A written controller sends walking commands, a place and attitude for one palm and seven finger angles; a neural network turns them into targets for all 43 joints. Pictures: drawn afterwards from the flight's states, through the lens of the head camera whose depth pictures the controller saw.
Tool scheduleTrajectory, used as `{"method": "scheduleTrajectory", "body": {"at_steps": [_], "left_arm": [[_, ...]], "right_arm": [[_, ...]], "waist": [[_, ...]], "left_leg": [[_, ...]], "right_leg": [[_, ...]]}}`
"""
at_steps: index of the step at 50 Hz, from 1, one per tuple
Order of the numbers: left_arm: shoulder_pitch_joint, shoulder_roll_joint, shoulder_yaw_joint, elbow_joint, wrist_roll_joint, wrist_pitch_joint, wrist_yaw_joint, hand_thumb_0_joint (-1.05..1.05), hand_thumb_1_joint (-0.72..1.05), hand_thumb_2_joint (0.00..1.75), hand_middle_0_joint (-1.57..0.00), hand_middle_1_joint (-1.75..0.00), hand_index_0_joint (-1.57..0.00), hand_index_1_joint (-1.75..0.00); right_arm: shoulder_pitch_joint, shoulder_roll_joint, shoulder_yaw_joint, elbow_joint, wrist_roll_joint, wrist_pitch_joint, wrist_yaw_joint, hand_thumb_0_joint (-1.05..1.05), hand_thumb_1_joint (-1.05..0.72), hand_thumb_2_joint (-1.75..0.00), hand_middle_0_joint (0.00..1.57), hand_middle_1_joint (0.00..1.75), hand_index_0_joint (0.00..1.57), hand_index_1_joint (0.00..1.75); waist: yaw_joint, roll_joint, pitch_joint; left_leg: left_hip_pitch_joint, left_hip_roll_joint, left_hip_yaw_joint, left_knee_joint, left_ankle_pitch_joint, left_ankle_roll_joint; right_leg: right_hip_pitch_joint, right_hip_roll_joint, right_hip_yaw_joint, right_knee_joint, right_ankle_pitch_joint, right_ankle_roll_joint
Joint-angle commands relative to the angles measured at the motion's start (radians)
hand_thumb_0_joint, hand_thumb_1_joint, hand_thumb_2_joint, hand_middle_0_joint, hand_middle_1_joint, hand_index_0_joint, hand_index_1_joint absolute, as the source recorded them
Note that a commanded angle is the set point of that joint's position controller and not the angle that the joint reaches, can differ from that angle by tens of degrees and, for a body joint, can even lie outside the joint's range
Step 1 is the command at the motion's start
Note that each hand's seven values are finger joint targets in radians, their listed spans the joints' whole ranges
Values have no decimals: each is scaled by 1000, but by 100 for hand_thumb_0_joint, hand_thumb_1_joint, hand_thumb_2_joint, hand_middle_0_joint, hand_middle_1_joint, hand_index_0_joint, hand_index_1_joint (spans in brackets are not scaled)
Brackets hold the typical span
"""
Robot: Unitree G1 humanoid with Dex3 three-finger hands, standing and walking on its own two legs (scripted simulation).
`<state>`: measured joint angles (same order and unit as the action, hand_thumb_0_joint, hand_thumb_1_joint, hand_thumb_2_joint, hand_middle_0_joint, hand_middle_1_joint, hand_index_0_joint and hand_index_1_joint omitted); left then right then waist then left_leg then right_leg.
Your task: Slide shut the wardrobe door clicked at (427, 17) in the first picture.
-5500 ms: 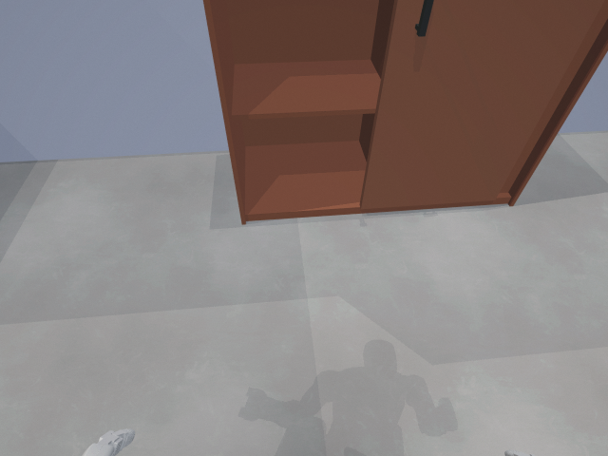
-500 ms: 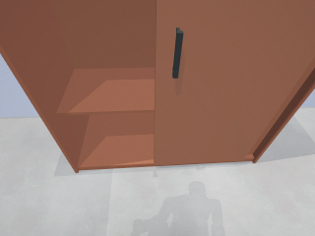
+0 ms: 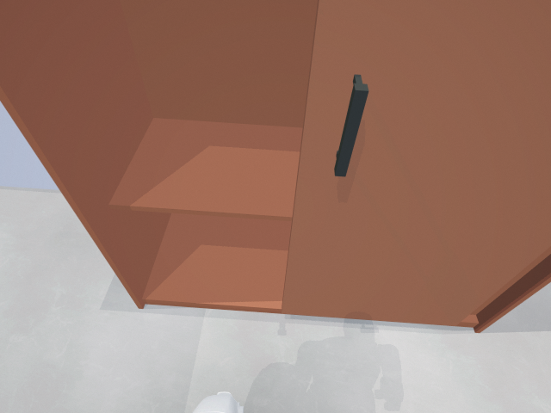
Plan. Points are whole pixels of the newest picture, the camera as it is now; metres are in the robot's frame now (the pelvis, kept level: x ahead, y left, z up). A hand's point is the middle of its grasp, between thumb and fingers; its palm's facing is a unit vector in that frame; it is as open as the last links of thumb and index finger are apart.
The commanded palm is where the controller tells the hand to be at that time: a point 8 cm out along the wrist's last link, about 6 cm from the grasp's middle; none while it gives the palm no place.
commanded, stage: come to a stop and stand still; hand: right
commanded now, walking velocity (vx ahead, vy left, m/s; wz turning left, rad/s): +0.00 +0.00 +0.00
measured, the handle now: (348, 128) +0.54 -0.06 +0.14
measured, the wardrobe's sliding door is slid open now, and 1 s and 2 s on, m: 0.53 0.53 0.53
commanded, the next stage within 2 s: look again from close up in 1.52 s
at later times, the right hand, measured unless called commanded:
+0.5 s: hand out of the picture +0.07 -0.21 -0.17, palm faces +0.12 +0.95 -0.27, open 7.3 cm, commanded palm none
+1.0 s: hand out of the picture -0.05 -0.21 -0.17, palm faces +0.07 +0.97 -0.21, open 7.4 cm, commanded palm none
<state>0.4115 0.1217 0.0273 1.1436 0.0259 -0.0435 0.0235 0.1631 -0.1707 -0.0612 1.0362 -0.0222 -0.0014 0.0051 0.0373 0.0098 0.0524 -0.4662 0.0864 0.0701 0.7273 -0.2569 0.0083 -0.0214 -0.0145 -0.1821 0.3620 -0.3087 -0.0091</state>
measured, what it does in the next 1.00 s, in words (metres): steps on the spot: left foot, then right foot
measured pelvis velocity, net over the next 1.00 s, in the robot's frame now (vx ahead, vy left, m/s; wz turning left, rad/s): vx -0.03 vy -0.05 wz -0.03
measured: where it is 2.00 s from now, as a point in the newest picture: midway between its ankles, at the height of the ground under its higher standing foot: outside the picture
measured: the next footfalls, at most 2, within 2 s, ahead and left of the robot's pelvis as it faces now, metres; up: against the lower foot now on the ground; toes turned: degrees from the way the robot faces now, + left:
left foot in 0.06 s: +0.15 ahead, +0.12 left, +0.00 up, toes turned +6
right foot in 0.56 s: +0.02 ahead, -0.15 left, +0.00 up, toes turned -5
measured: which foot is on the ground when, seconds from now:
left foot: up 0.00-0.04, down 0.06-0.56, up 0.58-0.86, down 0.88-1.00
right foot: down 0.00-0.08, up 0.10-0.54, down 0.56-1.00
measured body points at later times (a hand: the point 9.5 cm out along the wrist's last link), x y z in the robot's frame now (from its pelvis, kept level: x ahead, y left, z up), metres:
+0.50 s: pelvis +0.01 +0.00 +0.00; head +0.03 +0.01 +0.45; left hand +0.10 +0.25 -0.16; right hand +0.06 -0.26 -0.14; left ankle +0.11 +0.12 -0.74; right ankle -0.01 -0.14 -0.71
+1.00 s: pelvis -0.03 -0.05 +0.00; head -0.02 -0.02 +0.45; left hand -0.03 +0.17 -0.17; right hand -0.05 -0.26 -0.15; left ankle -0.06 +0.06 -0.74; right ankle -0.02 -0.14 -0.74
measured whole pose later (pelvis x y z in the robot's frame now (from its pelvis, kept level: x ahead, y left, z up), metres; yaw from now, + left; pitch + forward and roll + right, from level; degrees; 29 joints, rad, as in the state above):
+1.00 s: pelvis -0.03 -0.05 +0.00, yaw -2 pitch -1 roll -1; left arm 0.27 0.16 0.01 1.13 0.00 0.01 0.04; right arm 0.30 -0.11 0.00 1.15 -0.01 0.00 -0.04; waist 0.01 -0.04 0.03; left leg -0.13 0.00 0.03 0.43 -0.29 0.02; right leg -0.19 0.02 -0.08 0.39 -0.19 -0.04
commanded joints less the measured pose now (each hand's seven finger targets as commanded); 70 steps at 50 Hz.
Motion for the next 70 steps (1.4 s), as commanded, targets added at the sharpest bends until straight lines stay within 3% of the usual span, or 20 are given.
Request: {"method": "scheduleTrajectory", "body": {"at_steps": [1,2,3,4,5,6,10,16,24,26,27,28,29,31,34,41,45,48,59,70], "left_arm": [[18,145,27,-35,-1,-10,2,0,90,90,-20,-30,-20,-30],[22,121,21,-30,-10,-13,-2,0,90,90,-20,-30,-20,-30],[79,62,10,-41,-19,-17,-6,0,90,90,-20,-30,-20,-30],[87,81,8,-49,-25,-2,7,0,90,90,-20,-30,-20,-30],[78,80,14,-44,-27,14,16,0,90,90,-20,-30,-20,-30],[70,48,12,-32,-30,30,14,0,90,90,-20,-30,-20,-30],[5,73,30,-36,-26,89,6,0,90,90,-20,-30,-20,-30],[-54,107,53,-96,-6,118,-16,0,90,90,-20,-30,-20,-30],[-102,113,34,-152,-14,74,-22,0,90,90,-20,-30,-20,-30],[-29,111,27,-124,-16,63,-17,0,90,90,-20,-30,-20,-30],[-17,150,31,-126,-12,55,-15,0,90,90,-20,-30,-20,-30],[-46,213,42,-150,-2,50,-12,0,90,90,-20,-30,-20,-30],[-138,245,38,-187,0,59,-5,0,90,90,-20,-30,-20,-30],[-257,198,23,-194,1,53,9,0,90,90,-20,-30,-20,-30],[-228,180,10,-176,-10,46,16,0,90,90,-20,-30,-20,-30],[-79,169,11,-85,-14,35,22,0,90,90,-20,-30,-20,-30],[-93,103,-5,-70,-34,28,12,0,90,90,-20,-30,-20,-30],[-82,110,-10,-39,-21,33,13,0,90,90,-20,-30,-20,-30],[-43,82,-24,11,-17,41,13,0,90,90,-20,-30,-20,-30],[-1,70,-24,14,-17,40,14,0,90,90,-20,-30,-20,-30]], "right_arm": [[120,-43,-6,-12,-5,-33,2,0,-90,-90,20,30,20,30],[211,-87,-14,16,-8,-48,-6,0,-90,-90,20,30,20,30],[282,-171,-28,35,-11,-63,-22,0,-90,-90,20,30,20,30],[304,-208,-20,30,11,-61,-26,0,-90,-90,20,30,20,30],[206,-183,-7,7,14,-53,-36,0,-90,-90,20,30,20,30],[149,-169,-8,-1,9,-51,-44,0,-90,-90,20,30,20,30],[55,-146,-11,-32,7,-24,-57,0,-90,-90,20,30,20,30],[22,-163,-30,-69,-2,-4,-60,0,-90,-90,20,30,20,30],[34,-204,-37,-71,-18,15,-46,0,-90,-90,20,30,20,30],[32,-187,-30,-62,-7,25,-43,0,-90,-90,20,30,20,30],[44,-149,-18,-65,2,30,-39,0,-90,-90,20,30,20,30],[61,-89,-6,-71,11,34,-34,0,-90,-90,20,30,20,30],[39,-85,-4,-72,6,40,-36,0,-90,-90,20,30,20,30],[76,-109,-12,-31,-6,56,-32,0,-90,-90,20,30,20,30],[161,-95,-4,18,-4,39,-29,0,-90,-90,20,30,20,30],[151,-51,33,41,13,12,-43,0,-90,-90,20,30,20,30],[196,-89,43,92,14,-13,-54,0,-90,-90,20,30,20,30],[182,-60,54,103,18,-24,-54,0,-90,-90,20,30,20,30],[205,-44,54,101,20,-10,-54,0,-90,-90,20,30,20,30],[222,-36,53,96,20,-17,-52,0,-90,-90,20,30,20,30]], "waist": [[-73,-53,13],[-115,22,-47],[-114,234,-168],[-98,197,-224],[-58,65,-156],[-51,141,-148],[-41,60,-73],[-38,127,-89],[-56,197,-99],[-21,141,-99],[-18,-9,-82],[-26,-257,-38],[-38,-292,41],[-84,-250,71],[-87,-168,15],[-32,-124,-82],[-29,22,-71],[-20,139,-40],[-33,-19,96],[-29,11,65]], "left_leg": [[275,-53,53,-206,95,18],[431,5,-25,-264,196,29],[629,242,-307,-294,494,102],[569,358,-378,-342,835,184],[449,345,-287,-340,958,202],[394,323,-265,-320,1012,195],[248,287,-167,-383,739,181],[198,251,-150,-446,363,155],[209,208,-194,-472,-16,138],[104,153,-159,-407,-123,76],[44,88,-109,-297,-165,36],[-2,-14,-18,-136,-179,-14],[36,-44,-34,-24,-204,-19],[115,-43,-105,146,-123,-12],[34,-68,-91,222,-82,-26],[180,-49,-55,-227,-119,-32],[362,76,-170,-395,282,26],[290,58,-172,-398,262,42],[212,17,-164,-456,-47,33],[201,16,-174,-468,-77,35]], "right_leg": [[-186,-222,133,37,304,-112],[-241,-162,90,195,265,-68],[-405,-46,26,422,-25,-8],[-354,-16,103,572,-321,15],[-312,-49,169,589,-302,20],[-315,-55,167,626,-277,28],[-345,-53,192,700,-185,54],[-407,-31,203,755,-64,77],[-257,-16,139,284,-99,48],[-81,-1,118,43,40,38],[-60,-65,197,-53,9,25],[-169,-244,435,-184,-53,-28],[-365,-317,487,-254,-87,-74],[-460,-233,367,-259,-88,-90],[-245,-163,266,-164,136,-92],[-7,-209,333,-42,571,-145],[-164,-84,243,3,281,-21],[-100,-78,226,-14,255,-9],[-170,-76,235,-84,77,-9],[-163,-76,231,-52,96,-7]]}}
